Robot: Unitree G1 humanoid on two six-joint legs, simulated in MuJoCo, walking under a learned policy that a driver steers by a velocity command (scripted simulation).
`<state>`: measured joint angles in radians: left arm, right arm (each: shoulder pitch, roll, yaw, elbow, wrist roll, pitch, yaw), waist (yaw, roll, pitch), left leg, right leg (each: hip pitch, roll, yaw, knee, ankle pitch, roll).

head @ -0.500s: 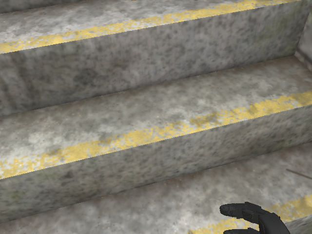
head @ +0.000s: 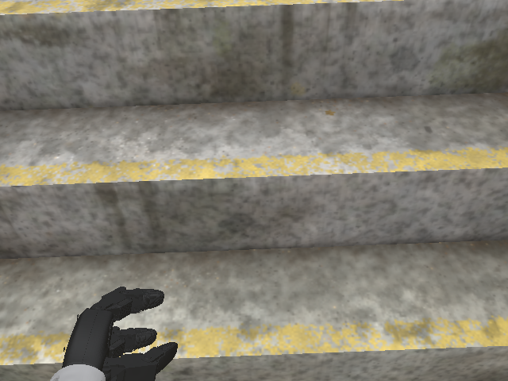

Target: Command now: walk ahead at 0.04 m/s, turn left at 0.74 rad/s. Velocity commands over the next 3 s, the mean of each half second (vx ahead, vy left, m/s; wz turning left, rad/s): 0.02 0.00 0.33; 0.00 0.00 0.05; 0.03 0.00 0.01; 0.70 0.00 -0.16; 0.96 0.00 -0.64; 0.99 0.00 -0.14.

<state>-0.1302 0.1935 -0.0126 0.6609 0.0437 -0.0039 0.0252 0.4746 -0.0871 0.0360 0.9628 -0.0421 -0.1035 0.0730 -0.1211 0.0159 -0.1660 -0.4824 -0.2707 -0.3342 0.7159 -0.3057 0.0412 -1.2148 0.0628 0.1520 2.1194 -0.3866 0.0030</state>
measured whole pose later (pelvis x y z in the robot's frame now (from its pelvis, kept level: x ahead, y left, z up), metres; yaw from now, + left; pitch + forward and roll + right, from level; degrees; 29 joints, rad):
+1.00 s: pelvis -0.02 -0.12 +0.02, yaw +12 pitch +0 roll -1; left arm 0.38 0.16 0.04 0.93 0.00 -0.01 0.06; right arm 0.38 -0.15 -0.03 0.85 -0.02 -0.02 -0.05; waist 0.01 0.02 -0.03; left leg -0.32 0.02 0.00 0.52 -0.20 0.02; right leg -0.24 -0.02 -0.09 0.49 -0.25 -0.01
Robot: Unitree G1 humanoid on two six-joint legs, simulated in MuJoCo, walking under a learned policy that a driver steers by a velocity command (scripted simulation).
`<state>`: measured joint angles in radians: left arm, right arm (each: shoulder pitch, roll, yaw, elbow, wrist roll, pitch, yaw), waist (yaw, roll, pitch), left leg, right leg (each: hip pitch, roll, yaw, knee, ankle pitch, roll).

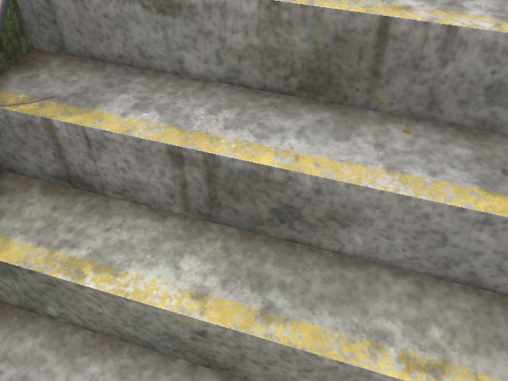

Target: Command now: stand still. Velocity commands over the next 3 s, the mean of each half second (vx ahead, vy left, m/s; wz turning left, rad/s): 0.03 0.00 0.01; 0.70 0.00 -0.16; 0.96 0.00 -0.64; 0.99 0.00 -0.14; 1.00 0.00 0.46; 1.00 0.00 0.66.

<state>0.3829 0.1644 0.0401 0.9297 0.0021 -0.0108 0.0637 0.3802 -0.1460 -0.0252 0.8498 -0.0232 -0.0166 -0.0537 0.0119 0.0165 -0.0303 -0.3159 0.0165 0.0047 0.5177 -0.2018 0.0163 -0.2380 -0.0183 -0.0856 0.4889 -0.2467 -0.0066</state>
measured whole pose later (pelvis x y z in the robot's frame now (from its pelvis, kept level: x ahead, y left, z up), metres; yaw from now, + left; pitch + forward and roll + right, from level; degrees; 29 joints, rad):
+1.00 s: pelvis +0.17 +0.03 +0.01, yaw -6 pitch +5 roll -2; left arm -0.15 0.04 -0.07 0.58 -0.02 -0.04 0.03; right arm 0.52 -0.11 0.02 1.15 -0.01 -0.15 0.01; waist 0.01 0.03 -0.07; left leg 0.01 0.04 0.26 0.15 -0.15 0.03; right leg -1.33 0.05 -0.08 2.05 -0.28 -0.22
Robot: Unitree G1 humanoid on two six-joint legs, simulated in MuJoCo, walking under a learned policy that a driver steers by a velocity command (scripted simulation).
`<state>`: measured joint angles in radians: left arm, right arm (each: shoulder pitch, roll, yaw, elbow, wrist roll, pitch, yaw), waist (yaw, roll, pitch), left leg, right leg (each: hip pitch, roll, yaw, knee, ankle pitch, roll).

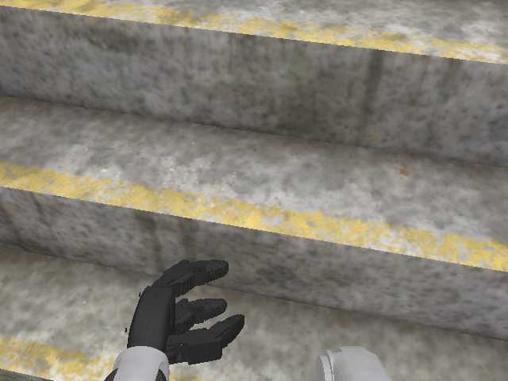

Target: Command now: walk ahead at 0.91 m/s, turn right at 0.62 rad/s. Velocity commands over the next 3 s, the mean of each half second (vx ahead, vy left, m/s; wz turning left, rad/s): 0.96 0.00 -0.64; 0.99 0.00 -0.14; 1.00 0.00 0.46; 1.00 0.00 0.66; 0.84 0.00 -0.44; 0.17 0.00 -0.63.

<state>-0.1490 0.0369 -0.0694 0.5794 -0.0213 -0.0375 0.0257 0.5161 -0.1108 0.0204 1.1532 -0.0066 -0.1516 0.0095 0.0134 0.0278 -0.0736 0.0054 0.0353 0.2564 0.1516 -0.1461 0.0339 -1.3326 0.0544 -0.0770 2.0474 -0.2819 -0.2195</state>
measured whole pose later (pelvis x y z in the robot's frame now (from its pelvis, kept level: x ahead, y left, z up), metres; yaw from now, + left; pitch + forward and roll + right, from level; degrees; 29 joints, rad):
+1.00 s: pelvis +0.47 -0.09 +0.44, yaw -22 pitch +7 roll -4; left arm -0.20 0.04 -0.08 0.48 0.00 -0.04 0.00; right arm 0.53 -0.11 -0.03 1.06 0.03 -0.16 -0.02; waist -0.09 0.04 -0.01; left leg 0.03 0.10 0.10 0.12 -0.06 0.08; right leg -1.12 -0.02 -0.19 1.46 -0.47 -0.18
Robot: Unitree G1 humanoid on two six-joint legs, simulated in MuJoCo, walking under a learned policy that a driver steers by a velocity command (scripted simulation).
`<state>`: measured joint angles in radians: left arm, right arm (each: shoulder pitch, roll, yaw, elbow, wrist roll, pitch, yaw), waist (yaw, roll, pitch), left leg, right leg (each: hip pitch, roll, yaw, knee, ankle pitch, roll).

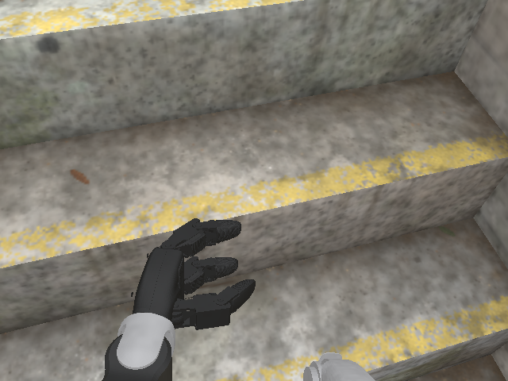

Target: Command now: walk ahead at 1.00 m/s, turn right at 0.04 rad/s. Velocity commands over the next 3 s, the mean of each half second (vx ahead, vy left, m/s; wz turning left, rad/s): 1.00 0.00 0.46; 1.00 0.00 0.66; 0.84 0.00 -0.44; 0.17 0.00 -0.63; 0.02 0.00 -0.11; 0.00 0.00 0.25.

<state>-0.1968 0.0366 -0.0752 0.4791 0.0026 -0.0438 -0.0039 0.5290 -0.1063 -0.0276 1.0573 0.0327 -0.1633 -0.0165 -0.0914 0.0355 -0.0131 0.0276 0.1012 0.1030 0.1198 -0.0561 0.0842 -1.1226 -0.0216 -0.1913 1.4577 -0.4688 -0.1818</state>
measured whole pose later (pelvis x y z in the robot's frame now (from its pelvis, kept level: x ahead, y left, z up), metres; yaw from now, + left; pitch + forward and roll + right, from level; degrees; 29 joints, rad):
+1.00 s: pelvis +0.58 +0.10 +0.56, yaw +33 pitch +4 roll -5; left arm 0.35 0.26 0.10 1.01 0.03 -0.12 0.03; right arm -0.03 -0.18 -0.02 0.51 -0.03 -0.07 0.00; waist -0.01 0.03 -0.07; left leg -1.12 -0.01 -0.20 1.85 -0.21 0.11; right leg -0.34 -0.09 -0.06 0.71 -0.45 0.04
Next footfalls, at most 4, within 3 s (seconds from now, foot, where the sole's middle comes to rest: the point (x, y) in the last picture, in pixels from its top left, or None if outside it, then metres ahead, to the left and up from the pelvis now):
0.40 left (210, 362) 0.37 0.06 -0.39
0.80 right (277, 142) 0.68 -0.07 -0.17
1.14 left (24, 201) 0.58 0.34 -0.18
1.48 right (112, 39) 0.69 0.18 0.04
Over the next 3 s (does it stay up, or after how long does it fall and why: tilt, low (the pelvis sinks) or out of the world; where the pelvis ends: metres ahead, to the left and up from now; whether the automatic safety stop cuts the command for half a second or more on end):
stays up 0.77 0.26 0.81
